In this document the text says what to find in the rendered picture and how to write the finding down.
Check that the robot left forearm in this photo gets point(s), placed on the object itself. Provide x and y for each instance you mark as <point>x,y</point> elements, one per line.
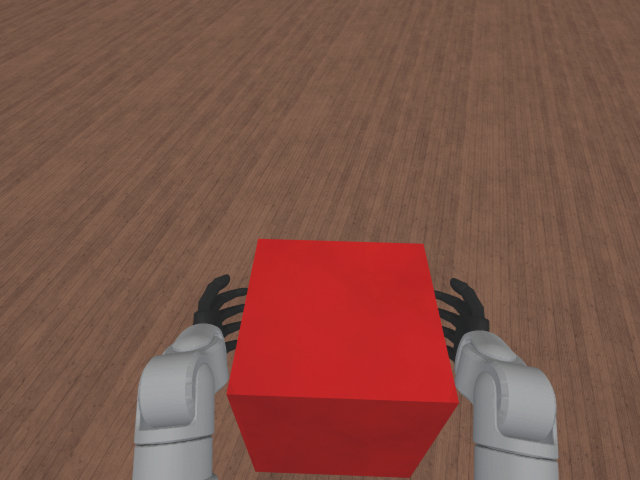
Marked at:
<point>175,407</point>

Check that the robot right forearm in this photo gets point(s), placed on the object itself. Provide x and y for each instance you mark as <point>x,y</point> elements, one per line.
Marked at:
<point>514,411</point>

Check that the robot left hand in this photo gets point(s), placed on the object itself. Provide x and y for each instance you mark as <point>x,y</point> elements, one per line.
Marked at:
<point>210,303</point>

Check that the robot right hand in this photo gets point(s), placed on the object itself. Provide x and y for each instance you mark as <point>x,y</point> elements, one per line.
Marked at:
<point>471,316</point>

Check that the carton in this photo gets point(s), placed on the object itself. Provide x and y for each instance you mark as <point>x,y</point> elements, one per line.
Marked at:
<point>341,365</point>

